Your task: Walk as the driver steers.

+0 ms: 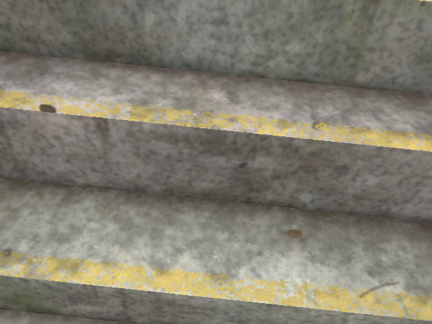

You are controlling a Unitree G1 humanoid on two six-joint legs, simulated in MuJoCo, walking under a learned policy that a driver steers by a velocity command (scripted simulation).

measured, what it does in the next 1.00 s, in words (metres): climbs: right foot 0.22 m higher, then left foot 0.18 m higher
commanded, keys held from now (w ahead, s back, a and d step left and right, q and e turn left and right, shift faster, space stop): w+q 0.12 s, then w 0.04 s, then w+e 0.60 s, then w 0.24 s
